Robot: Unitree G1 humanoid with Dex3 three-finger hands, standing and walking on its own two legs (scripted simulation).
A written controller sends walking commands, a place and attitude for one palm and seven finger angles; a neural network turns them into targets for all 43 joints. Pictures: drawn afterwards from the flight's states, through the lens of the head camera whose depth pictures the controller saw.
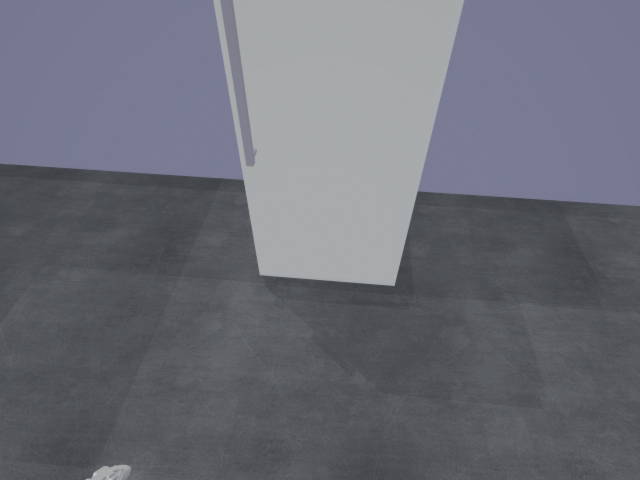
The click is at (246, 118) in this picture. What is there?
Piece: fridge door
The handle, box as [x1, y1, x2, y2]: [220, 0, 256, 166]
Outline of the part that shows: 220,0 246,165 253,166 254,155 256,150 252,148 233,5 232,0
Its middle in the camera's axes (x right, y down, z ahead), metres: -0.19 -0.39 +0.89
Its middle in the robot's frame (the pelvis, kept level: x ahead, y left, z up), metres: +0.93 +0.24 +0.10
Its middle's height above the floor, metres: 0.87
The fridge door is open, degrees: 0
